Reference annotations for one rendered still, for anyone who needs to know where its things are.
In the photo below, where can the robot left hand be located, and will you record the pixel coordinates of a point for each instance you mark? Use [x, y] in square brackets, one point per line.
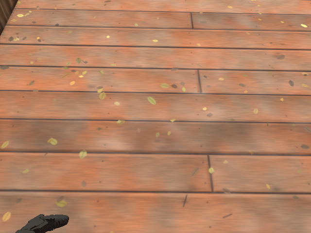
[43, 224]

